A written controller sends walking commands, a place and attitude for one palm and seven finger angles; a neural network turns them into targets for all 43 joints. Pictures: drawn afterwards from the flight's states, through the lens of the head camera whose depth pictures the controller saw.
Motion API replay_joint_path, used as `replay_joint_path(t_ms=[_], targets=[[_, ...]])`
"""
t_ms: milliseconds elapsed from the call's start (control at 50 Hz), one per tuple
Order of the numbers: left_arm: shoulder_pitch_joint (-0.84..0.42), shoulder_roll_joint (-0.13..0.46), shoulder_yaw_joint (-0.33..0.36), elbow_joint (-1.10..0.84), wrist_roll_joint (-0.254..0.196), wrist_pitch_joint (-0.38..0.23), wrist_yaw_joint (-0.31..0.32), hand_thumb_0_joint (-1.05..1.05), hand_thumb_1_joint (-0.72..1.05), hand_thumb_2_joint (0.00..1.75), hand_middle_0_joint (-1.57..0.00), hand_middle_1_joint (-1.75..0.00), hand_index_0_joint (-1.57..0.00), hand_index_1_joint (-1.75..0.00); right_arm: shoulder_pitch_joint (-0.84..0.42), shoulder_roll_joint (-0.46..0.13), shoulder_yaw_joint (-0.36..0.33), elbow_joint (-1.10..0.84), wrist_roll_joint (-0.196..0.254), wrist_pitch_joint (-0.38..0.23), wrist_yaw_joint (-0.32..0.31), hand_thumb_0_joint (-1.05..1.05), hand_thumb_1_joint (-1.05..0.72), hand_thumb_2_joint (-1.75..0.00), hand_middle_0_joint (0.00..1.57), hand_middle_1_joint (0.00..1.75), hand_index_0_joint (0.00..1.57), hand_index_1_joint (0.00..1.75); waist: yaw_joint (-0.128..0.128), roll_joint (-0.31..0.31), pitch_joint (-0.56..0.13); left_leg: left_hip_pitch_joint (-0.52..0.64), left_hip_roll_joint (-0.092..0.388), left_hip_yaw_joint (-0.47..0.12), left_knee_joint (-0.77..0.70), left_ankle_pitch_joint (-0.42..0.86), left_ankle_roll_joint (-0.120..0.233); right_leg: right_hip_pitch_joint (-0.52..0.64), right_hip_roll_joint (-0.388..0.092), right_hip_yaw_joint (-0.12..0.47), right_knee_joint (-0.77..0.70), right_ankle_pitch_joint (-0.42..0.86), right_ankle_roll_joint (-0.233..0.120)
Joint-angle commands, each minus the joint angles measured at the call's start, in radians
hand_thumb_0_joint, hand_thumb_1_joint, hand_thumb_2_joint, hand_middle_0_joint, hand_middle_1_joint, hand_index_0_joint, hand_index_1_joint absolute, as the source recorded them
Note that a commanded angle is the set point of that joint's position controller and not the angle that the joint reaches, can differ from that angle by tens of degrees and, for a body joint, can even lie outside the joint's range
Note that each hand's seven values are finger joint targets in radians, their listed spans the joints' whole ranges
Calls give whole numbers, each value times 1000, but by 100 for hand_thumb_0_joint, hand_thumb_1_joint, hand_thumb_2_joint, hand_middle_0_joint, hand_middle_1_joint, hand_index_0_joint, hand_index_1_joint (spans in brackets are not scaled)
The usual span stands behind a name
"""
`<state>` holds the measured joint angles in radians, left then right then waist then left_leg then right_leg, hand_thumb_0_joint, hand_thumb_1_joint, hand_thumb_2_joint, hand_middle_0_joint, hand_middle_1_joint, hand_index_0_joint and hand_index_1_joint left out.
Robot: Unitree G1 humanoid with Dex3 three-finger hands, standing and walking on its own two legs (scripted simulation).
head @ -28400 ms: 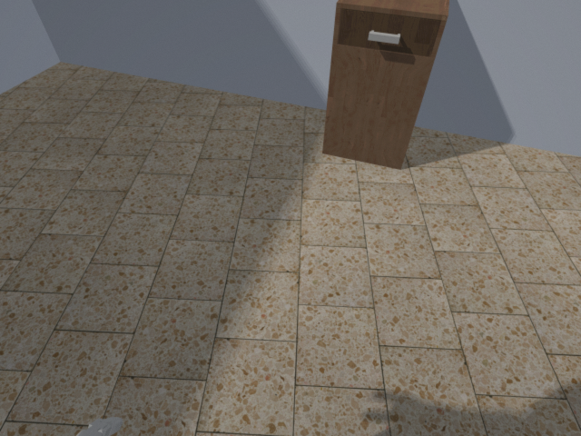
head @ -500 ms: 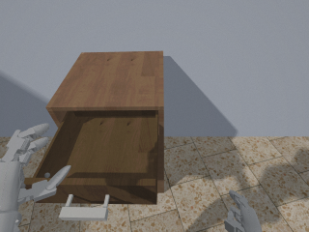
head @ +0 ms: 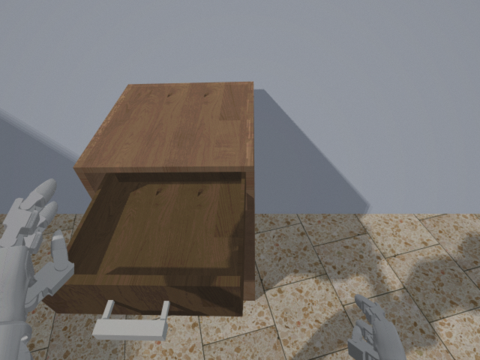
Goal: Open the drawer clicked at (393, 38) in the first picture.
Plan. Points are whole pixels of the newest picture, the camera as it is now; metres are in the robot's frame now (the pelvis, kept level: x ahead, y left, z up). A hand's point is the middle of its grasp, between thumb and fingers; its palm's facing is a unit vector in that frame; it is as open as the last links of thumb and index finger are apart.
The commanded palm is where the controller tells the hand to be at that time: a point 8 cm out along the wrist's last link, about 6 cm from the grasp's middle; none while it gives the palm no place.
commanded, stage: step back with the hand held close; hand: left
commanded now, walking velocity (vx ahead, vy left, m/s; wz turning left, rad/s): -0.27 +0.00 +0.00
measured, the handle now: (134, 317) +0.21 +0.24 -0.09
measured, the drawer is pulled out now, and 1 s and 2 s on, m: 0.29 0.29 0.29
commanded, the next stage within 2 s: stop stepping back and stand still in 1.32 s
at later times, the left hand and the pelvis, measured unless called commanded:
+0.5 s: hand (33, 287) +0.15 +0.27 +0.15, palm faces +0.29 -0.81 -0.51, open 7.4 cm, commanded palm +0.09 +0.31 +0.17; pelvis -0.04 +0.03 -0.01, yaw +0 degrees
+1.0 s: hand out of the picture +0.09 +0.27 +0.16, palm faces +0.31 -0.82 -0.48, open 7.4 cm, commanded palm +0.02 +0.31 +0.17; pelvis -0.12 +0.03 -0.01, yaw -1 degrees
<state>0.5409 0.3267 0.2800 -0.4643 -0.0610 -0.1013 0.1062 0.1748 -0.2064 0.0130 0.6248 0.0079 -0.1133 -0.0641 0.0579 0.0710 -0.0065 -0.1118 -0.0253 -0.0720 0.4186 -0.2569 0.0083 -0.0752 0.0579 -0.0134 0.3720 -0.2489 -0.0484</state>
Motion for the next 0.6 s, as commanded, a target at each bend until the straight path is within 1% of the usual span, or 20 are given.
replay_joint_path(t_ms=[0, 20, 40, 60, 80, 100, 120, 140, 200, 240, 280, 300, 360, 380, 420, 460, 480, 500, 540, 580], targets=[[-142, 252, 240, -234, -4, -129, 18, 0, 90, 90, -20, -30, -20, -30, -117, -96, -29, -192, 8, -27, -4, 0, -90, -90, 20, 30, 20, 30, -35, -76, 47, -61, 41, -12, 8, 163, 27, -143, -135, 89, -121, 252, 26], [-67, 196, 186, -175, 5, -123, 9, 0, 90, 90, -20, -30, -20, -30, -129, -106, -35, -184, 4, -13, -1, 0, -90, -90, 20, 30, 20, 30, -40, -132, 44, -55, 38, -15, 18, 164, 32, -157, -133, 83, -127, 242, 31], [-36, 179, 170, -169, 6, -117, 5, 0, 90, 90, -20, -30, -20, -30, -140, -107, -43, -198, 11, -2, 0, 0, -90, -90, 20, 30, 20, 30, -41, -159, 22, -46, 40, -12, 27, 184, 33, -151, -142, 85, -119, 269, 33], [-2, 159, 155, -158, 10, -120, 1, 0, 90, 90, -20, -30, -20, -30, -137, -116, -46, -195, 7, 9, 3, 0, -90, -90, 20, 30, 20, 30, -45, -156, -8, -52, 39, -6, 38, 197, 36, -138, -144, 73, -109, 281, 37], [1, 159, 147, -201, 13, -132, -2, 0, 90, 90, -20, -30, -20, -30, -143, -120, -50, -204, 7, 12, 5, 0, -90, -90, 20, 30, 20, 30, -45, -113, -35, -50, 37, -1, 38, 220, 34, -132, -147, 70, -97, 305, 35], [44, 165, 161, -185, 11, -130, 1, 0, 90, 90, -20, -30, -20, -30, -145, -119, -57, -201, 10, 16, 4, 0, -90, -90, 20, 30, 20, 30, -45, -83, -77, -42, 44, 2, 38, 234, 33, -118, -155, 80, -79, 314, 33], [72, 156, 150, -207, 14, -134, 3, 0, 90, 90, -20, -30, -20, -30, -133, -125, -60, -201, 8, 26, 6, 0, -90, -90, 20, 30, 20, 30, -47, -60, -110, -50, 48, 4, 39, 261, 35, -95, -152, 64, -62, 328, 34], [83, 170, 158, -239, 11, -133, 4, 0, 90, 90, -20, -30, -20, -30, -135, -128, -65, -212, 13, 30, 6, 0, -90, -90, 20, 30, 20, 30, -47, -37, -140, -45, 57, 3, 43, 289, 33, -87, -157, 67, -44, 347, 32], [110, 212, 197, -309, 12, -137, 14, 0, 90, 90, -20, -30, -20, -30, -139, -125, -71, -224, 14, 43, -1, 0, -90, -90, 20, 30, 20, 30, -51, -55, -206, -57, 72, -5, 47, 379, 30, -52, -148, 50, 2, 400, 37], [129, 228, 217, -342, 8, -136, 21, 0, 90, 90, -20, -30, -20, -30, -138, -121, -76, -237, 16, 52, -5, 0, -90, -90, 20, 30, 20, 30, -52, -74, -224, -73, 81, -11, 55, 422, 29, -42, -143, 42, 30, 427, 38], [129, 256, 239, -371, 7, -135, 29, 0, 90, 90, -20, -30, -20, -30, -142, -125, -75, -237, 15, 55, -12, 0, -90, -90, 20, 30, 20, 30, -52, -29, -225, -86, 88, -21, 51, 451, 28, -53, -138, 40, 48, 425, 36], [143, 239, 227, -380, 5, -134, 31, 0, 90, 90, -20, -30, -20, -30, -133, -121, -74, -241, 15, 55, -13, 0, -90, -90, 20, 30, 20, 30, -53, -10, -224, -101, 95, -33, 45, 462, 27, -43, -131, 27, 66, 403, 35], [156, 233, 227, -382, 2, -130, 35, 0, 90, 90, -20, -30, -20, -30, -126, -123, -77, -243, 16, 55, -13, 0, -90, -90, 20, 30, 20, 30, -53, 8, -202, -146, 121, -61, 18, 443, 35, -56, -106, 12, 103, 314, 43], [152, 241, 232, -392, 5, -129, 36, 0, 90, 90, -20, -30, -20, -30, -132, -128, -77, -241, 12, 49, -15, 0, -90, -90, 20, 30, 20, 30, -51, 49, -195, -154, 132, -68, 1, 434, 36, -68, -99, 11, 118, 271, 42], [154, 226, 227, -382, 5, -129, 37, 0, 90, 90, -20, -30, -20, -30, -124, -126, -75, -243, 8, 43, -11, 0, -90, -90, 20, 30, 20, 30, -50, 54, -164, -220, 168, -103, -46, 387, 50, -69, -79, 3, 179, 129, 47], [147, 214, 220, -375, 9, -129, 37, 0, 90, 90, -20, -30, -20, -30, -118, -128, -73, -243, 3, 32, -7, 0, -90, -90, 20, 30, 20, 30, -49, 86, -127, -305, 203, -126, -87, 274, 70, -73, -69, 8, 238, -4, 49], [125, 218, 225, -388, 15, -132, 39, 0, 90, 90, -20, -30, -20, -30, -119, -135, -73, -243, -2, 24, -8, 0, -90, -90, 20, 30, 20, 30, -49, 111, -116, -351, 211, -132, -109, 199, 77, -60, -61, 11, 264, -31, 50], [126, 209, 221, -381, 19, -133, 43, 0, 90, 90, -20, -30, -20, -30, -108, -132, -70, -242, -9, 19, -9, 0, -90, -90, 20, 30, 20, 30, -52, 96, -97, -412, 221, -153, -125, 125, 89, -37, -55, 12, 287, -54, 52], [112, 197, 215, -378, 24, -133, 47, 0, 90, 90, -20, -30, -20, -30, -90, -135, -67, -237, -17, 7, -9, 0, -90, -90, 20, 30, 20, 30, -56, 59, -67, -458, 228, -167, -113, 59, 99, -35, -53, 15, 280, -67, 51], [86, 205, 217, -380, 26, -133, 50, 0, 90, 90, -20, -30, -20, -30, -87, -143, -66, -232, -20, -2, -12, 0, -90, -90, 20, 30, 20, 30, -62, 31, -60, -416, 209, -153, -49, 112, 88, -68, -65, 29, 192, 4, 44]])
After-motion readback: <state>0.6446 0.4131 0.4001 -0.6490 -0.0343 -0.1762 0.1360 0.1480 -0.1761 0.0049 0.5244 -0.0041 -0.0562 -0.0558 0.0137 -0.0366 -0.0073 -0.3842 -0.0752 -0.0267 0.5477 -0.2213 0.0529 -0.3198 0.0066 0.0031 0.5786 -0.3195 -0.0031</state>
